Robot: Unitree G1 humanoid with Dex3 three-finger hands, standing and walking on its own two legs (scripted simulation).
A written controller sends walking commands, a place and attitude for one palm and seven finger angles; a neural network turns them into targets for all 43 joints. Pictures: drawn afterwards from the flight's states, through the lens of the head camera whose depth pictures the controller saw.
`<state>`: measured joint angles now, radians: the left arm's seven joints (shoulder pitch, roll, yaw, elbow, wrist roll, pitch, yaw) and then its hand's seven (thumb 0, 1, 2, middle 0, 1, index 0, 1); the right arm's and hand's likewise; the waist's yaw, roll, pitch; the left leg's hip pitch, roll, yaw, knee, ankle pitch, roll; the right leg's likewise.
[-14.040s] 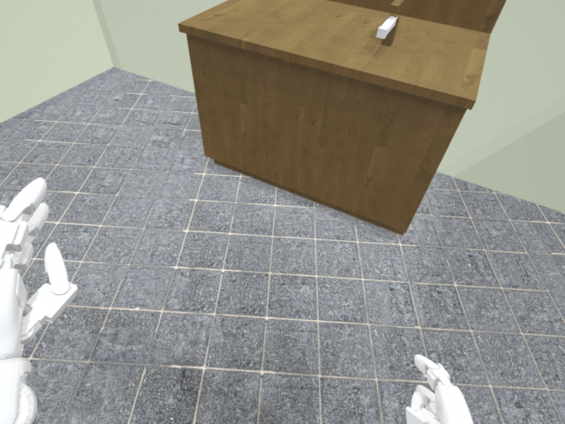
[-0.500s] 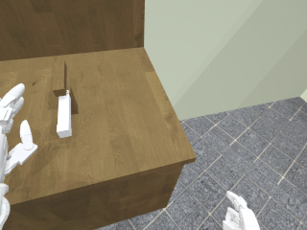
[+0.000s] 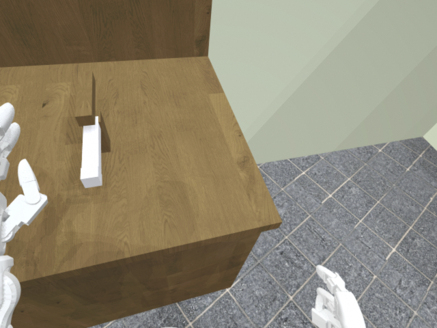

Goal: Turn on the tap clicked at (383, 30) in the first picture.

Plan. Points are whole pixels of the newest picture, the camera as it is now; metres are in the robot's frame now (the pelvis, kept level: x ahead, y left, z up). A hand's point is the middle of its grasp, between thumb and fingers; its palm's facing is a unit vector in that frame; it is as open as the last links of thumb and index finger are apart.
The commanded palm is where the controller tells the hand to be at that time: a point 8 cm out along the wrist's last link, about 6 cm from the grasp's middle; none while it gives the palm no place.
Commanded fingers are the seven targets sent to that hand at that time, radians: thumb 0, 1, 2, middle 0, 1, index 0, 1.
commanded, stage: come to a stop and stand still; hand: left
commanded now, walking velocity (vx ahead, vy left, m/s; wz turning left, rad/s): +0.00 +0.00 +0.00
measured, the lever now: (91, 176) +0.33 +0.27 +0.07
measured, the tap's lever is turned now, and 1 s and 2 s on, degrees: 0 0 0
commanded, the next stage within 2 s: look again from close up in 0.30 s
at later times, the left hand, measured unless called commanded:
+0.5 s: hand (50, 202) +0.23 +0.25 +0.16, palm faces +0.39 -0.86 -0.33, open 7.4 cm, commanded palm +0.17 +0.29 +0.18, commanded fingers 0.00 0.90 0.90 -0.20 -0.30 -0.20 -0.30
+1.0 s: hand (64, 198) +0.23 +0.24 +0.16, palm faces +0.38 -0.86 -0.35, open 7.4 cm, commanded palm +0.17 +0.27 +0.18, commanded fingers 0.00 0.90 0.90 -0.20 -0.30 -0.20 -0.30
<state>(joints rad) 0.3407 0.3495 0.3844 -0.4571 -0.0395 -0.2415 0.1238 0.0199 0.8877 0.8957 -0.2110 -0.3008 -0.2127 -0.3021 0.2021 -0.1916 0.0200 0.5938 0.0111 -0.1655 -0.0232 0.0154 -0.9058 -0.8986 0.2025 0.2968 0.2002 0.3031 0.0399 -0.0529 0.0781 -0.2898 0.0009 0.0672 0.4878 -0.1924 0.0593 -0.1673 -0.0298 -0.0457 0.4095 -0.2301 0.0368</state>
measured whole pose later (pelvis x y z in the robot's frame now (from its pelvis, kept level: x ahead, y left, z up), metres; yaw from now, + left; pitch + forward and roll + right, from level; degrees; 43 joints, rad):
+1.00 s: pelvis +0.01 -0.01 +0.00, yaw +0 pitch -1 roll -1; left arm 0.41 0.37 0.37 -0.48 -0.06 -0.18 0.11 0.02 0.89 0.90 -0.21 -0.30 -0.21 -0.30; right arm 0.19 -0.17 0.02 0.56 0.02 -0.10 -0.02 0.01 -0.91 -0.90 0.20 0.30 0.20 0.30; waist 0.02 -0.04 0.08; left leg -0.26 0.01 0.07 0.45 -0.18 0.04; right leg -0.14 -0.02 -0.04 0.38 -0.23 0.03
